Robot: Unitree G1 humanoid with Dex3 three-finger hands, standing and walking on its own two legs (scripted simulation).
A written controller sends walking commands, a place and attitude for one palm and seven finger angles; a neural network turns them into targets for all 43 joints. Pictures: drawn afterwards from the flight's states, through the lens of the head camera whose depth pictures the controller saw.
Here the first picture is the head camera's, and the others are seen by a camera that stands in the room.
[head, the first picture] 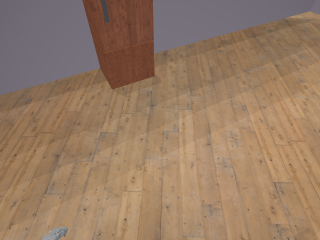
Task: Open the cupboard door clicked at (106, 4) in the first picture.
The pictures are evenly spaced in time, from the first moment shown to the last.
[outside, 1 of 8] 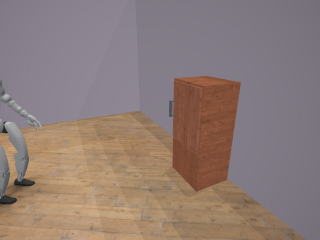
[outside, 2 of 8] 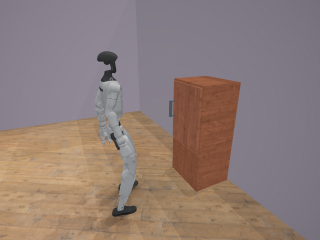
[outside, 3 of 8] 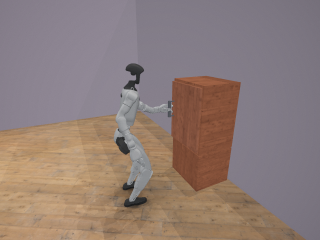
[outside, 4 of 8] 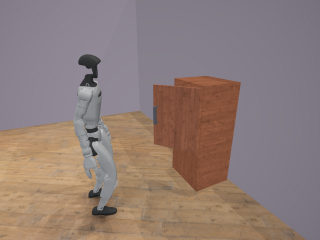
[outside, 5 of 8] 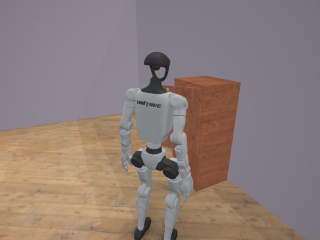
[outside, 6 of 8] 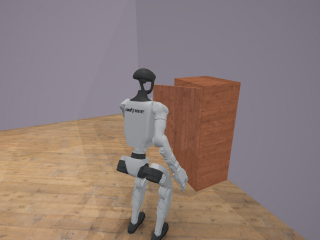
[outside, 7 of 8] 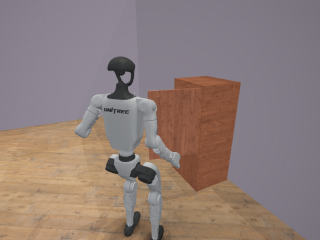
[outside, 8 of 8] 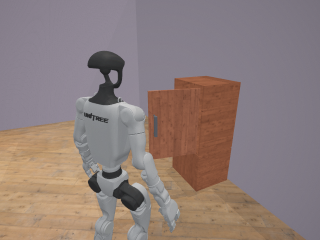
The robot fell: no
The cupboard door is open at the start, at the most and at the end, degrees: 0 80 78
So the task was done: yes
